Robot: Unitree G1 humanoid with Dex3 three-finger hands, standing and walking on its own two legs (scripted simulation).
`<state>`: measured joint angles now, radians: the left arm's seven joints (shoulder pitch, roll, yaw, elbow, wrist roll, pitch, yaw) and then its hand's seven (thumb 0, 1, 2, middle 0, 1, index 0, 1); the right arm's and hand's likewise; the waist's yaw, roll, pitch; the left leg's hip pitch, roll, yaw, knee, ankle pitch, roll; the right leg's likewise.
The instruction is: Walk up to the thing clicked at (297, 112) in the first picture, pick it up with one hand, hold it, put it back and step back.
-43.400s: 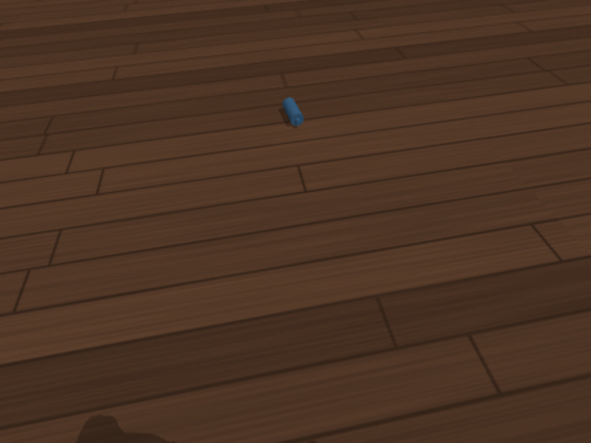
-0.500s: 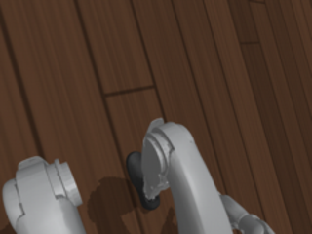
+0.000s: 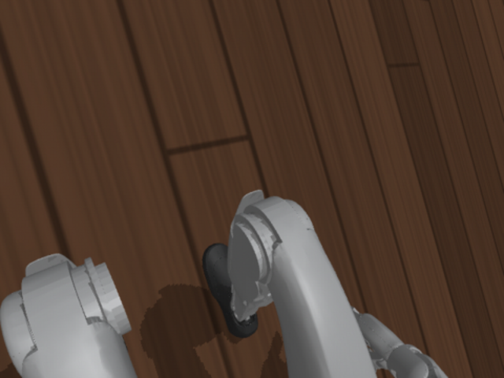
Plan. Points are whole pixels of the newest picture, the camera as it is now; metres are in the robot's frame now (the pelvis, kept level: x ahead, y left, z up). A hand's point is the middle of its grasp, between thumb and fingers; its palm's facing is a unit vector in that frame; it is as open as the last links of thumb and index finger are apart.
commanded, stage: rest palm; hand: left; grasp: from above
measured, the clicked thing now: out of the picture +0.44 +0.44 -0.26
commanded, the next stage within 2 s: close in 1.02 s
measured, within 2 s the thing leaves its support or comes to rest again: neither
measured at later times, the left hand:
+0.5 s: hand out of the picture +0.42 +0.42 -0.23, palm faces -0.43 -0.16 -0.89, open 13.7 cm
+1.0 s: hand out of the picture +0.43 +0.41 -0.23, palm faces -0.42 -0.17 -0.89, open 13.7 cm
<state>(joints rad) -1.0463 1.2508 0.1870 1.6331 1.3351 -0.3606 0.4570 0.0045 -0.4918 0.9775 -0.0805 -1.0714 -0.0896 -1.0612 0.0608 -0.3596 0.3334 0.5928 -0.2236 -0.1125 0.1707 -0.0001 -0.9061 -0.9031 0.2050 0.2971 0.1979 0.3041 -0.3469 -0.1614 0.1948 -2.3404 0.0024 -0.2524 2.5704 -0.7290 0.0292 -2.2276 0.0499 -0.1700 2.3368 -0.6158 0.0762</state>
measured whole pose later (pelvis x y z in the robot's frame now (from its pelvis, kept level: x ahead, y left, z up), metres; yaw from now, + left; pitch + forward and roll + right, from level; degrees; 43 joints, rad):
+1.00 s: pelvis +0.00 +0.00 +0.00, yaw +0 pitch +26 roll -17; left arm -1.03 1.24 0.20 1.62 1.33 -0.37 0.47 0.00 -0.45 0.93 -0.08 -1.09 -0.10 -1.06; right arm 0.07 -0.36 0.34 0.60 -0.23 -0.12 0.18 0.00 -0.90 -0.90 0.21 0.30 0.20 0.30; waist -0.34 -0.17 0.20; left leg -2.34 0.00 -0.26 2.58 -0.73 0.03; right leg -2.22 0.05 -0.18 2.34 -0.62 0.07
